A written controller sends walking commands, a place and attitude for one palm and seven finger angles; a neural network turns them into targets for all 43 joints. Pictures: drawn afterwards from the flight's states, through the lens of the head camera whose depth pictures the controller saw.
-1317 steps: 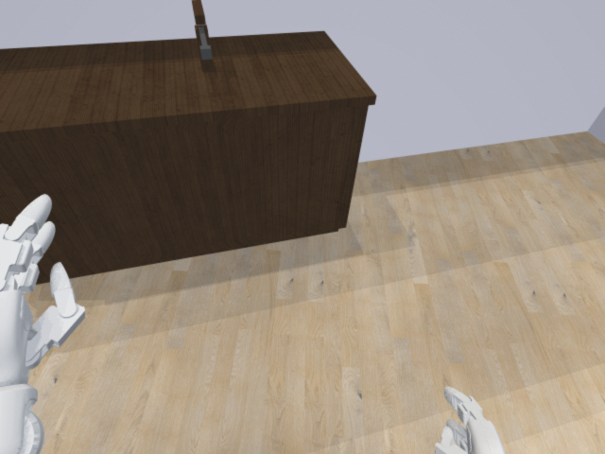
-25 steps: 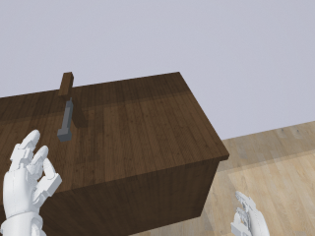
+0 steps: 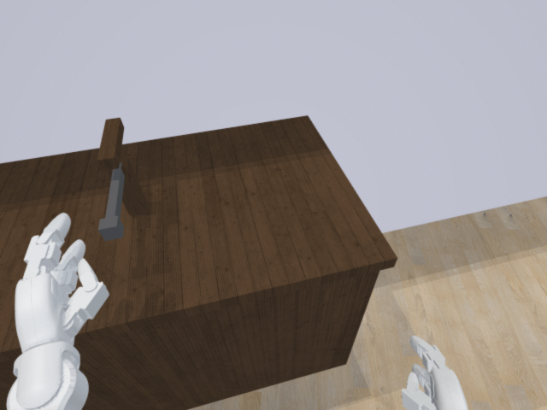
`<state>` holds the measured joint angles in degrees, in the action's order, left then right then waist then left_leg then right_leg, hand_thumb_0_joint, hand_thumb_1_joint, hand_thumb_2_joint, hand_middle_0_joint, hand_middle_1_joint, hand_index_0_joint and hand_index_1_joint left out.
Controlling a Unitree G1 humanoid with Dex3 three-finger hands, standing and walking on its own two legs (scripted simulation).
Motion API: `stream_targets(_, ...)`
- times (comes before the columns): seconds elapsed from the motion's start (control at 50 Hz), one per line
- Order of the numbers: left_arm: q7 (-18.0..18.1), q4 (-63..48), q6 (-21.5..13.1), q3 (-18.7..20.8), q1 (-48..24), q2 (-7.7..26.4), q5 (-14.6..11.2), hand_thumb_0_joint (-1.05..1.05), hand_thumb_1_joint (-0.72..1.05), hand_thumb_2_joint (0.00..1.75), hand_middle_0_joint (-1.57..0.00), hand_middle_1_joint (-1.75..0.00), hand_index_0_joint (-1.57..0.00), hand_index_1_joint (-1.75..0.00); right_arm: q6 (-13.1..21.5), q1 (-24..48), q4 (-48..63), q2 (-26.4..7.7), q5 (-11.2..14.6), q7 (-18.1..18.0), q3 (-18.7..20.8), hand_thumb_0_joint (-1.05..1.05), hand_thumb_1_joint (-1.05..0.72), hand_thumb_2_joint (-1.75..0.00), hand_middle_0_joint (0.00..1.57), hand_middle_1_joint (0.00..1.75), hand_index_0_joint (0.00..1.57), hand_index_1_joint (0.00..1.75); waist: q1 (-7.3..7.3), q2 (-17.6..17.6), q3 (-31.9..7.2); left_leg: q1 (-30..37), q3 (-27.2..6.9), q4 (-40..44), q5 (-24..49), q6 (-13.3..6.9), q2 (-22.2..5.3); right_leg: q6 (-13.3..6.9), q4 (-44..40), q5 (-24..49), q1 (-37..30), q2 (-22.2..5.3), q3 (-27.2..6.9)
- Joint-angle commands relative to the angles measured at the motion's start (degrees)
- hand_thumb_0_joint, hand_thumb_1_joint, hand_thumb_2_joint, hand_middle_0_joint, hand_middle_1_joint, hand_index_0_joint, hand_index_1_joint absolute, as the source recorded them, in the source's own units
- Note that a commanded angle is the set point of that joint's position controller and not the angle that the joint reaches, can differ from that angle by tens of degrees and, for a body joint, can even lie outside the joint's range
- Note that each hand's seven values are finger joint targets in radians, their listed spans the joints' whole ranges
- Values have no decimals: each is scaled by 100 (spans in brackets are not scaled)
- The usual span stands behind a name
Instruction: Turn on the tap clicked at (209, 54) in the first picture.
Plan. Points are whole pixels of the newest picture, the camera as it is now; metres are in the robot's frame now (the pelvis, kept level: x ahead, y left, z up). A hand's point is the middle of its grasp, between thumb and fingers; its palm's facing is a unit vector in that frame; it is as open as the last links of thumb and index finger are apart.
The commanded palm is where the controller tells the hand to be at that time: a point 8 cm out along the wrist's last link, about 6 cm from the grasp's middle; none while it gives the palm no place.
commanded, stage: reach beside the lever's end, fingers flat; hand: left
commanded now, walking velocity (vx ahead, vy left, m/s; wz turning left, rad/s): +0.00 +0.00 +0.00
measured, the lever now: (111, 228) +0.35 +0.31 +0.08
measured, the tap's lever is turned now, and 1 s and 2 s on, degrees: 0 0 0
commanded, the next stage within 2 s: push the lever round in 1.90 s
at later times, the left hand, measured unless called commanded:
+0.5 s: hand (101, 267) +0.26 +0.27 +0.11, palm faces +0.54 -0.84 -0.09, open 7.5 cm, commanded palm +0.21 +0.31 +0.11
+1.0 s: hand (97, 249) +0.29 +0.30 +0.10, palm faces +0.55 -0.83 -0.08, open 7.7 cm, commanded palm +0.25 +0.34 +0.09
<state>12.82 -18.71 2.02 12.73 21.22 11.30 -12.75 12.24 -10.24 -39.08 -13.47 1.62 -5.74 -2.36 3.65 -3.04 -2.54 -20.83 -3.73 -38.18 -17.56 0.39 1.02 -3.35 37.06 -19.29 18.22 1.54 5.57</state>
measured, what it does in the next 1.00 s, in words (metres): stands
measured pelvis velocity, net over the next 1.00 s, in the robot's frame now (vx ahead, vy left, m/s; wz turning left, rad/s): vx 0.01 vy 0.01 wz -0.01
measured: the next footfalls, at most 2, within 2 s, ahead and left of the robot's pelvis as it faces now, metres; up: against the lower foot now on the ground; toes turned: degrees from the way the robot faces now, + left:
none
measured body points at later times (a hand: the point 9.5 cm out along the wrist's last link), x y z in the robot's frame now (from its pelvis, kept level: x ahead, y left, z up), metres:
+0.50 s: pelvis +0.01 +0.01 +0.00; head +0.01 +0.00 +0.45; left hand +0.22 +0.31 +0.12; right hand +0.20 -0.21 -0.08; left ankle +0.03 +0.13 -0.72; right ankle +0.01 -0.08 -0.72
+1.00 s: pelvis +0.01 +0.01 +0.00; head +0.02 +0.00 +0.45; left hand +0.26 +0.34 +0.10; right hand +0.18 -0.23 -0.10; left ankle +0.03 +0.13 -0.72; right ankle +0.01 -0.08 -0.72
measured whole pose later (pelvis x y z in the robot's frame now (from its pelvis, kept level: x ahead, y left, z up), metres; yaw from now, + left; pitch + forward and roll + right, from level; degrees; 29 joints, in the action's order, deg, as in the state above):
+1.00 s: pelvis +0.01 +0.01 +0.00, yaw -1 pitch +4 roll -1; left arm 10.4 7.5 -5.2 20.3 2.2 15.2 -11.9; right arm 8.8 -9.8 -40.7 -13.7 1.4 -6.1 -1.7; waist 2.1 -2.2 -2.7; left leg -24.8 -2.9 -39.0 -18.0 -0.4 1.2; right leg -2.5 37.2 -19.1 22.1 1.4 4.7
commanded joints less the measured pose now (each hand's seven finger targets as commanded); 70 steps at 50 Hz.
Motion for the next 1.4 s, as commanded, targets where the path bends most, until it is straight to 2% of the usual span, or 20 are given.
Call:
stream_targets(0.0,109,-920,-282,638,-824,962,79,0,90,90,-20,-29,-20,-29,253,889,995,-612,30,-55,225,0,-90,-90,20,30,20,30,19,298,-440,129,52,604,306,-216,70,238,-945,246,-48,-248,-433)
stream_targets(0.08,227,-1065,-364,533,-1024,877,198,0,90,90,-19,-28,-19,-28,219,863,1021,-598,-3,-15,226,0,-90,-90,20,30,20,30,17,-63,-632,315,36,625,620,-173,50,183,-787,584,-104,-223,-363)
stream_targets(0.14,258,-963,-472,716,-1057,1068,231,0,90,90,-19,-28,-19,-28,199,805,966,-630,-14,-1,247,0,-90,-90,20,30,20,30,7,-38,-723,328,4,622,707,-161,25,164,-744,680,-122,-193,-345)
stream_targets(0.16,220,-958,-504,442,-1056,809,247,0,90,90,-19,-27,-19,-27,191,809,992,-602,-13,12,230,0,-90,-90,20,30,20,30,-28,-40,-671,339,-4,629,701,-149,22,166,-709,666,-71,-195,-320)
stream_targets(0.24,194,-630,-511,604,-1175,980,229,0,90,90,-19,-26,-19,-26,166,778,945,-665,-11,-12,254,0,-90,-90,20,30,20,30,-42,183,-575,286,-31,652,685,-148,1,163,-731,689,-53,-172,-307)
stream_targets(0.26,153,-641,-501,388,-1295,767,211,0,90,90,-19,-26,-19,-26,149,812,975,-653,-6,-16,244,0,-90,-90,20,30,20,30,-86,223,-575,304,-31,662,647,-146,7,178,-722,651,-19,-178,-297)
stream_targets(0.44,245,-326,-596,932,-1600,1254,287,0,90,90,-18,-24,-18,-24,22,728,897,-661,-51,-29,282,0,-90,-90,20,30,20,30,-7,-35,-950,422,4,603,1130,-87,7,133,-635,1083,-202,-158,-311)
stream_targets(0.58,3,63,-713,761,-1527,1036,178,0,90,90,-17,-22,-17,-22,-53,667,928,-689,-11,3,326,0,-90,-90,20,30,20,30,-49,72,-910,363,47,536,1370,-66,-21,142,-559,1399,-181,-155,-281)
stream_targets(0.68,-61,425,-804,909,-2232,1240,153,0,90,90,-17,-21,-17,-21,-65,697,836,-719,18,-65,317,0,-90,-90,20,30,20,30,-152,137,-674,219,9,572,897,-117,4,155,-662,939,30,-147,-317)
stream_targets(0.72,-53,500,-909,1002,-2409,1356,158,0,90,90,-17,-20,-17,-20,-36,692,803,-742,-6,-79,326,0,-90,-90,20,30,20,30,-166,165,-801,231,13,537,856,-144,24,162,-669,912,21,-148,-348)
stream_targets(0.74,-32,496,-963,1155,-2481,1523,212,0,90,90,-17,-20,-17,-20,-35,704,767,-729,-3,-88,325,0,-90,-90,20,30,20,30,-108,-140,-883,251,7,549,855,-128,35,142,-640,868,12,-151,-357)
stream_targets(0.86,-107,1131,-1207,1157,-2989,1578,208,0,90,90,-16,-18,-16,-18,-7,599,653,-765,-15,-87,327,0,-90,-90,20,30,20,30,-213,1,-1083,174,-25,476,726,-143,42,149,-574,835,53,-138,-368)
stream_targets(1.0,-355,1814,-1032,1483,-2892,1877,66,0,90,90,-16,-17,-16,-17,-115,497,741,-804,28,-109,358,0,-90,-90,20,30,20,30,-78,205,-1134,-40,84,459,1019,-186,49,183,-596,1317,-233,-148,-406)
stream_targets(1.04,-352,1774,-1098,1679,-2848,2053,97,0,90,90,-15,-16,-15,-16,-133,473,746,-800,26,-99,374,0,-90,-90,20,30,20,30,-28,-79,-1200,14,84,443,1156,-181,46,165,-549,1415,-242,-137,-395)
stream_targets(1.1,-381,1952,-1275,1630,-3122,1996,72,0,90,90,-15,-15,-15,-15,-134,370,704,-821,9,-65,384,0,-90,-90,20,30,20,30,-153,153,-1125,-68,74,364,1098,-204,37,196,-522,1404,-101,-118,-398)
stream_targets(1.14,-394,1969,-1421,1725,-3369,2152,126,0,90,90,-15,-15,-15,-15,-140,360,660,-821,12,-79,394,0,-90,-90,20,30,20,30,-175,-118,-1062,-72,72,344,993,-209,33,178,-506,1250,15,-119,-421)
stream_targets(1.16,-438,2016,-1480,1472,-3553,1925,125,0,90,90,-15,-15,-15,-15,-126,335,654,-823,6,-68,376,0,-90,-90,20,30,20,30,-261,-86,-1057,-52,50,353,911,-208,42,183,-489,1152,111,-112,-393)
stream_targets(1.22,-560,2341,-1558,1529,-3878,2124,99,0,90,90,-15,-15,-15,-15,-125,311,588,-902,20,-118,395,0,-90,-90,20,30,20,30,-348,-35,-1063,-160,51,288,669,-241,41,191,-502,921,258,-107,-442)
stream_targets(1.34,-679,2604,-1643,1744,-4248,2465,129,0,90,90,-15,-15,-15,-15,-150,189,545,-924,4,-166,405,0,-90,-90,20,30,20,30,-281,-289,-1521,-89,18,230,779,-233,55,173,-390,1002,167,-108,-434)
stream_targets(1.38,-678,2632,-1662,1606,-4133,2301,134,0,90,90,-15,-15,-15,-15,-148,137,591,-917,-7,-126,409,0,-90,-90,20,30,20,30,-271,-330,-1592,-37,-8,218,899,-209,49,166,-345,1094,180,-91,-403)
